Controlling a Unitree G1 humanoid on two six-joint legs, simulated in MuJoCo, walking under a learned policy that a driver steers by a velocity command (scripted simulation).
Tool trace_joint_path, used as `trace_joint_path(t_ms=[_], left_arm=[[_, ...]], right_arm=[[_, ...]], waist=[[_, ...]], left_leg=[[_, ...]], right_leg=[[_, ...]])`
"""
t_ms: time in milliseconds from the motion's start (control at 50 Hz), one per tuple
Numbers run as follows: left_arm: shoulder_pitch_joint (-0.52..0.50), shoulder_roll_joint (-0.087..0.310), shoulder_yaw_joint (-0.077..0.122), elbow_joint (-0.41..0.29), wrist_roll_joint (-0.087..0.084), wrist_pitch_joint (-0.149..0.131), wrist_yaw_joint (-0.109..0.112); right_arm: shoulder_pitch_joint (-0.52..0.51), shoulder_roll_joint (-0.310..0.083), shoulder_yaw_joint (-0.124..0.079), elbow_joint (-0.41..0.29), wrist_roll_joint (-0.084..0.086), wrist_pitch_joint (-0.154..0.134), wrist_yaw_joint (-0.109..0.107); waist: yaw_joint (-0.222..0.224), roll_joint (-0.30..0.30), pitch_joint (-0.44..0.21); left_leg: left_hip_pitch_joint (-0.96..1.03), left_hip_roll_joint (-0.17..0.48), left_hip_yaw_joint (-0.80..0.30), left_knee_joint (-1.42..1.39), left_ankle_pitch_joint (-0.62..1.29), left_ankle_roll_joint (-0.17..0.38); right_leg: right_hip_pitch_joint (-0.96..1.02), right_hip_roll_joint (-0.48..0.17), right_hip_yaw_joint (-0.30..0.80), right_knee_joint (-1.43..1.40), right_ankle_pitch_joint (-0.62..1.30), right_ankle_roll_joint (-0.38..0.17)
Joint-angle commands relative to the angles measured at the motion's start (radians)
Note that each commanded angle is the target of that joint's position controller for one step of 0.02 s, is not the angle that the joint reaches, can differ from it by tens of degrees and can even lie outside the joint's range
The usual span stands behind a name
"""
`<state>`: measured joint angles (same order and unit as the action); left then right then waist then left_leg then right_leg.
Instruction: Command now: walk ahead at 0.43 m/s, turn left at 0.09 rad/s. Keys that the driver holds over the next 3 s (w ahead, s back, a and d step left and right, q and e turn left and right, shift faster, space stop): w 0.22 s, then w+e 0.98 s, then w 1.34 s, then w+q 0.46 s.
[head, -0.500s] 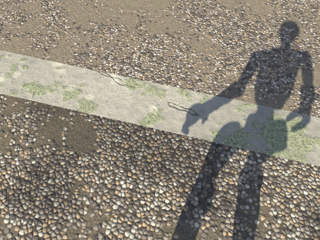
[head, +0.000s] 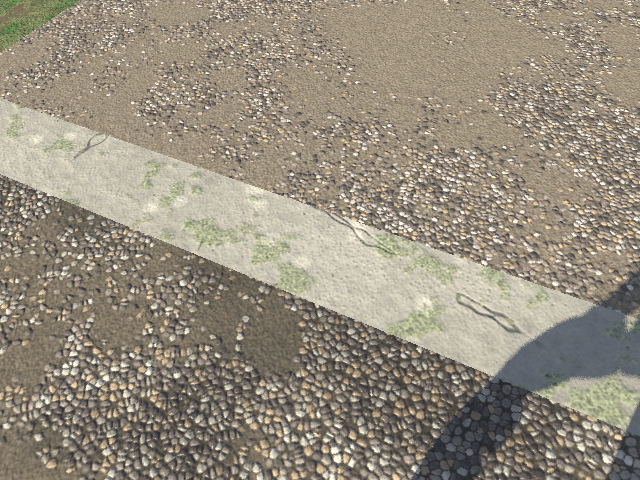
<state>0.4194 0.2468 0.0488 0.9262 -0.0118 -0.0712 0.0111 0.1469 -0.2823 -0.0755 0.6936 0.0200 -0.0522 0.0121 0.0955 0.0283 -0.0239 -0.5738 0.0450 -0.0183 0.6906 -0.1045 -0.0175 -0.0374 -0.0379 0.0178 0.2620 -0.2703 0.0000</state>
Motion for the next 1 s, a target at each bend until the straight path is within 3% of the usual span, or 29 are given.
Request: trace_joint_path(t_ms=[20, 60, 80, 100, 120, 140, 160, 180, 200, 220, 240, 260, 300, 340, 440, 540, 600, 620, 640, 660, 680, 700, 720, 740, 760, 820, 880, 940, 1000], left_arm=[[0.018, 0.212, 0.044, -0.043, -0.011, -0.006, -0.003], [0.027, 0.22, 0.047, -0.037, -0.019, 0.003, -0.007], [0.015, 0.229, 0.05, -0.037, -0.022, 0.008, -0.007], [-0.003, 0.231, 0.05, -0.041, -0.024, 0.009, -0.006], [-0.009, 0.206, 0.042, -0.046, -0.019, 0.007, -0.006], [-0.039, 0.145, 0.018, -0.084, 0.007, -0.001, -0.007], [0.026, 0.046, -0.011, -0.12, 0.002, -0.027, -0.007], [-0.028, 0.157, 0.017, -0.113, -0.024, -0.046, -0.01], [-0.093, 0.193, 0.029, -0.135, -0.037, -0.054, -0.016], [-0.125, 0.178, 0.026, -0.133, -0.026, -0.054, -0.015], [-0.135, 0.162, 0.027, -0.132, -0.012, -0.048, -0.017], [-0.122, 0.145, 0.027, -0.127, -0.011, -0.036, -0.021], [-0.106, 0.103, 0.02, -0.124, -0.015, -0.011, -0.025], [-0.142, 0.094, 0.018, -0.142, -0.012, 0.004, -0.022], [-0.306, 0.075, 0.004, -0.206, -0.006, -0.004, -0.044], [-0.422, 0.083, 0.0, -0.286, -0.007, -0.005, -0.074], [-0.344, 0.137, 0.028, -0.306, -0.008, 0.003, -0.083], [-0.212, 0.177, 0.053, -0.28, -0.01, 0.006, -0.079], [-0.048, 0.244, 0.086, -0.247, -0.012, 0.013, -0.063], [0.007, 0.365, 0.112, -0.245, -0.014, 0.016, -0.05], [0.034, 0.311, 0.092, -0.266, -0.016, 0.011, -0.049], [0.007, 0.256, 0.075, -0.26, -0.004, 0.006, -0.049], [-0.054, 0.233, 0.068, -0.267, -0.005, 0.003, -0.047], [-0.128, 0.203, 0.059, -0.283, -0.005, 0.004, -0.045], [-0.177, 0.178, 0.049, -0.301, 0.008, 0.003, -0.042], [-0.207, 0.177, 0.051, -0.315, 0.007, -0.002, -0.032], [-0.169, 0.203, 0.059, -0.298, 0.001, -0.001, -0.013], [-0.125, 0.207, 0.061, -0.283, -0.008, 0.011, -0.003], [-0.073, 0.213, 0.063, -0.264, -0.015, 0.021, 0.0]], right_arm=[[-0.207, -0.029, 0.007, -0.127, 0.011, -0.032, 0.016], [-0.2, -0.048, 0.004, -0.133, 0.016, -0.037, 0.023], [-0.16, -0.064, -0.002, -0.125, 0.017, -0.038, 0.024], [-0.078, -0.089, -0.016, -0.101, 0.014, -0.037, 0.019], [0.065, -0.136, -0.04, -0.057, 0.011, -0.035, 0.009], [0.268, -0.205, -0.059, -0.024, -0.007, -0.029, -0.004], [0.328, -0.286, -0.071, 0.0, -0.015, -0.022, 0.001], [0.309, -0.192, -0.045, 0.0, -0.015, -0.026, 0.005], [0.24, -0.149, -0.027, -0.005, -0.012, -0.029, 0.006], [0.181, -0.125, -0.018, -0.014, -0.014, -0.029, 0.008], [0.131, -0.102, -0.011, -0.018, -0.02, -0.029, 0.012], [0.102, -0.084, -0.006, -0.018, -0.027, -0.033, 0.012], [0.085, -0.082, -0.01, -0.002, -0.023, -0.048, 0.011], [0.093, -0.095, -0.016, 0.019, -0.028, -0.061, 0.007], [0.111, -0.125, -0.021, 0.05, -0.026, -0.066, -0.008], [0.183, -0.158, -0.033, 0.095, -0.006, -0.039, -0.02], [0.174, -0.201, -0.043, 0.088, -0.009, -0.007, -0.036], [0.163, -0.206, -0.042, 0.082, -0.01, 0.005, -0.042], [0.17, -0.192, -0.032, 0.068, -0.015, 0.005, -0.051], [0.29, -0.053, 0.014, 0.019, -0.044, -0.021, -0.034], [0.238, -0.084, 0.021, 0.017, -0.03, -0.064, -0.015], [0.118, -0.148, 0.001, -0.017, 0.015, -0.086, -0.002], [0.072, -0.139, 0.009, -0.036, 0.018, -0.098, -0.003], [0.058, -0.134, 0.007, -0.031, -0.005, -0.098, -0.011], [0.075, -0.144, -0.002, -0.029, -0.019, -0.088, -0.017], [0.113, -0.118, -0.001, -0.027, -0.035, -0.051, -0.022], [0.015, -0.087, 0.012, -0.057, -0.041, -0.043, -0.027], [-0.104, -0.063, 0.024, -0.08, -0.032, -0.053, -0.016], [-0.172, -0.087, 0.017, -0.1, -0.014, -0.066, -0.001]], waist=[[0.03, -0.184, 0.117], [0.012, -0.194, 0.121], [-0.023, -0.198, 0.106], [-0.077, -0.185, 0.059], [-0.147, -0.148, -0.035], [-0.238, -0.019, -0.208], [-0.196, 0.297, -0.317], [-0.218, 0.2, -0.248], [-0.194, 0.16, -0.123], [-0.17, 0.082, -0.064], [-0.143, 0.057, -0.015], [-0.113, 0.072, 0.004], [-0.082, 0.069, 0.025], [-0.078, 0.043, 0.054], [-0.125, 0.017, 0.102], [-0.155, 0.0, 0.121], [-0.092, 0.059, 0.021], [-0.017, 0.062, -0.053], [0.062, 0.019, -0.143], [-0.021, -0.245, -0.276], [0.016, -0.195, -0.43], [0.041, -0.134, -0.298], [0.007, -0.067, -0.17], [-0.041, -0.007, -0.084], [-0.083, -0.031, -0.049], [-0.126, -0.067, -0.026], [-0.098, -0.071, 0.009], [-0.044, -0.098, 0.016], [-0.017, -0.115, 0.019]], left_leg=[[0.006, -0.031, 0.063, -0.122, -0.012, 0.006], [0.061, -0.037, 0.064, -0.176, -0.042, 0.036], [0.131, -0.046, 0.068, -0.208, -0.042, 0.056], [0.267, -0.065, 0.081, -0.243, -0.028, 0.081], [0.478, -0.057, 0.064, -0.253, -0.025, 0.113], [0.792, 0.141, -0.158, -0.217, -0.051, 0.183], [1.01, 0.358, -0.613, -0.352, -0.271, 0.324], [0.937, 0.343, -0.657, -0.41, -0.345, 0.314], [0.835, 0.305, -0.512, -0.414, -0.277, 0.279], [0.718, 0.255, -0.403, -0.435, -0.18, 0.261], [0.625, 0.222, -0.323, -0.466, -0.107, 0.253], [0.558, 0.198, -0.261, -0.498, -0.046, 0.244], [0.486, 0.191, -0.176, -0.543, 0.056, 0.247], [0.456, 0.19, -0.097, -0.567, 0.133, 0.246], [0.424, 0.157, 0.079, -0.601, 0.17, 0.197], [0.629, 0.22, 0.133, -0.526, 0.289, 0.166], [0.708, 0.22, 0.178, -0.294, 0.781, 0.127], [0.667, 0.195, 0.202, -0.106, 0.866, 0.105], [0.479, 0.16, 0.211, 0.156, 0.718, 0.067], [0.014, -0.006, 0.177, 0.571, -0.093, -0.004], [-0.14, -0.104, -0.052, 0.72, -0.486, 0.0], [-0.237, -0.043, -0.102, 0.739, -0.411, 0.022], [-0.239, 0.001, -0.085, 0.659, -0.325, 0.036], [-0.191, 0.039, -0.073, 0.567, -0.272, 0.032], [-0.108, 0.067, -0.075, 0.508, -0.236, 0.025], [-0.022, 0.076, -0.052, 0.41, -0.186, -0.017], [-0.032, 0.056, -0.036, 0.218, -0.017, -0.053], [0.038, 0.002, -0.027, -0.025, 0.166, -0.058], [0.073, -0.03, -0.044, -0.133, 0.181, -0.051]], right_leg=[[-0.049, -0.195, 0.141, -0.105, 0.08, -0.173], [-0.03, -0.226, 0.161, -0.077, 0.125, -0.171], [-0.029, -0.234, 0.156, -0.043, 0.205, -0.161], [-0.045, -0.215, 0.122, 0.039, 0.367, -0.142], [-0.096, -0.162, 0.06, 0.215, 0.497, -0.112], [-0.302, -0.109, 0.005, 0.545, 0.322, -0.067], [-0.651, 0.05, -0.018, 0.863, -0.243, -0.016], [-0.755, 0.003, 0.083, 0.994, -0.28, -0.024], [-0.803, -0.044, 0.066, 1.011, -0.191, -0.043], [-0.765, -0.08, 0.047, 0.978, -0.106, -0.043], [-0.739, -0.102, 0.044, 0.928, -0.048, -0.036], [-0.688, -0.121, 0.049, 0.903, -0.009, -0.032], [-0.659, -0.125, 0.047, 0.873, 0.031, -0.017], [-0.69, -0.115, 0.066, 0.814, 0.097, 0.0], [-0.625, -0.063, 0.017, 0.481, 0.385, -0.01], [-0.667, -0.035, -0.021, 0.347, 0.318, -0.063], [-0.509, 0.06, -0.113, 0.354, 0.145, -0.116], [-0.328, 0.105, -0.133, 0.326, 0.142, -0.145], [-0.033, 0.078, -0.04, 0.304, 0.177, -0.19], [0.391, -0.2, 0.482, 0.286, 0.065, -0.374], [0.502, -0.298, 0.853, 0.096, -0.058, -0.443], [0.424, -0.27, 0.717, 0.053, -0.058, -0.373], [0.26, -0.231, 0.587, 0.045, 0.001, -0.335], [0.092, -0.19, 0.481, 0.033, 0.098, -0.308], [-0.035, -0.159, 0.412, 0.011, 0.194, -0.298], [-0.2, -0.112, 0.32, -0.036, 0.315, -0.309], [-0.258, -0.068, 0.245, -0.039, 0.332, -0.283], [-0.268, -0.029, 0.221, -0.011, 0.228, -0.234], [-0.211, -0.06, 0.295, 0.036, 0.158, -0.223]])
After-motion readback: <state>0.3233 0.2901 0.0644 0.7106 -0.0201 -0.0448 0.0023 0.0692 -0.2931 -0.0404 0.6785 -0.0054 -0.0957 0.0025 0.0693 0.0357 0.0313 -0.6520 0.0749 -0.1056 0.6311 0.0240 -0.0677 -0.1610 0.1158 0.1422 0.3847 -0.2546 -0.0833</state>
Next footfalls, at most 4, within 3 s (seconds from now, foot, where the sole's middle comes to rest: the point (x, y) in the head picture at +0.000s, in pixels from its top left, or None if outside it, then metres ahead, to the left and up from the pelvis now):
0.12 left None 0.19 0.15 -0.79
0.64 right None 0.51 -0.10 -0.79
1.12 left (381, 348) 0.83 0.01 -0.79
1.60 right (536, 325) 0.91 -0.36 -0.79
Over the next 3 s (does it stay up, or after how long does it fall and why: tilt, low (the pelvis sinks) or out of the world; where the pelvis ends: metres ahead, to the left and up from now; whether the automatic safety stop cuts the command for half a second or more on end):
stays up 1.45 -0.63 0.00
